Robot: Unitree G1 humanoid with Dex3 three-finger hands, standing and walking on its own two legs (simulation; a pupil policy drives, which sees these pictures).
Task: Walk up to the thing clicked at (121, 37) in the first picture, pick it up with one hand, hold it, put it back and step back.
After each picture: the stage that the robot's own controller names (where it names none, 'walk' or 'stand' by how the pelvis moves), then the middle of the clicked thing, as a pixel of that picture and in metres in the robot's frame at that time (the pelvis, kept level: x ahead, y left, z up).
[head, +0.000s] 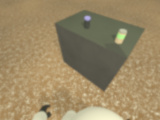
stand; (120, 36) +0.74 -0.23 +0.07
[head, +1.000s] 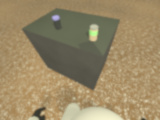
walk; (93, 33) +0.67 +0.04 +0.10
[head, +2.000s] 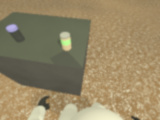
stand; (66, 41) +0.50 +0.21 +0.11
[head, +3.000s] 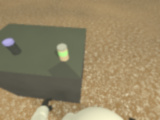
stand; (63, 52) +0.45 +0.22 +0.08
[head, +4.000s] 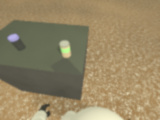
stand; (65, 49) +0.48 +0.21 +0.07
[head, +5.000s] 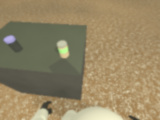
stand; (63, 49) +0.47 +0.23 +0.08
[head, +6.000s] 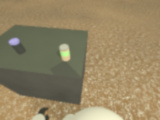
stand; (65, 52) +0.46 +0.22 +0.07
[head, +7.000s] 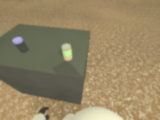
stand; (67, 52) +0.47 +0.20 +0.07
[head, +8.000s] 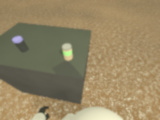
stand; (67, 52) +0.47 +0.20 +0.07
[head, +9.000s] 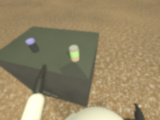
rise first; (74, 53) +0.47 +0.18 +0.07
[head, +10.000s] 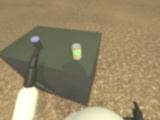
go down; (76, 51) +0.49 +0.17 +0.08
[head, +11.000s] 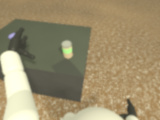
go down; (67, 49) +0.48 +0.17 +0.08
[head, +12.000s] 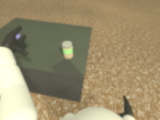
go down; (67, 50) +0.48 +0.17 +0.08
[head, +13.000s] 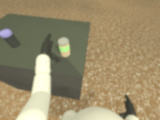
close in; (64, 47) +0.47 +0.18 +0.10
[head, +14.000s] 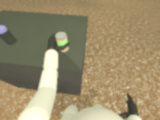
lift; (62, 42) +0.49 +0.18 +0.12
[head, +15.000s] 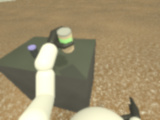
lift; (66, 40) +0.35 +0.15 +0.32
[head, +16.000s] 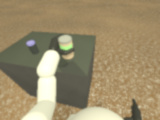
hold; (66, 47) +0.35 +0.16 +0.26
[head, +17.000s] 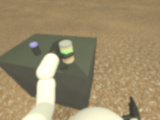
hold; (67, 52) +0.33 +0.16 +0.24
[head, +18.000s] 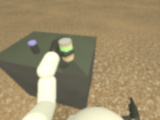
hold; (66, 50) +0.34 +0.16 +0.24
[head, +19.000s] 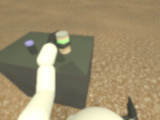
crouch; (63, 42) +0.39 +0.18 +0.26
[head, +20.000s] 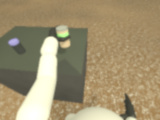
lower; (63, 36) +0.48 +0.16 +0.22
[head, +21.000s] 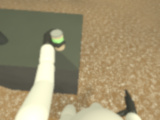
lower; (58, 40) +0.50 +0.19 +0.12
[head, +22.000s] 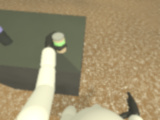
lower; (59, 43) +0.48 +0.19 +0.12
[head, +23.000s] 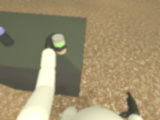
lower; (59, 44) +0.48 +0.19 +0.12
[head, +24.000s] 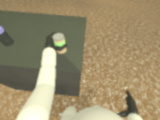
lower; (60, 43) +0.48 +0.19 +0.12
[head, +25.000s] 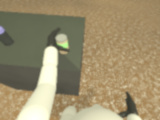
withdraw; (62, 44) +0.48 +0.17 +0.11
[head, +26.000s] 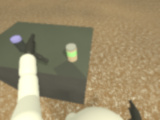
sink last; (71, 52) +0.44 +0.15 +0.10
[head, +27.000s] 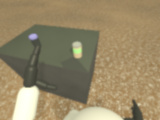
stand; (77, 50) +0.50 +0.16 +0.09
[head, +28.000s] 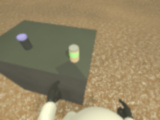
stand; (74, 53) +0.44 +0.15 +0.08
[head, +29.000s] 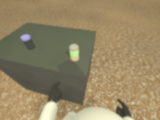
stand; (74, 52) +0.47 +0.16 +0.08
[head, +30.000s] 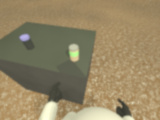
stand; (74, 53) +0.46 +0.16 +0.08
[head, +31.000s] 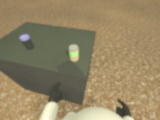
stand; (74, 53) +0.46 +0.16 +0.08
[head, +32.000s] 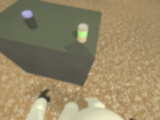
walk; (82, 33) +0.58 +0.09 +0.09
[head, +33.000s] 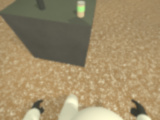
walk; (80, 9) +0.90 +0.19 +0.11
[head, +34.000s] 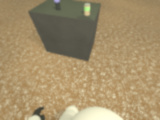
stand; (87, 9) +1.18 +0.17 +0.09
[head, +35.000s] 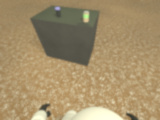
stand; (86, 16) +1.16 +0.14 +0.07
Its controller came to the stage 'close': yes
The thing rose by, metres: 0.22
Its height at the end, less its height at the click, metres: +0.00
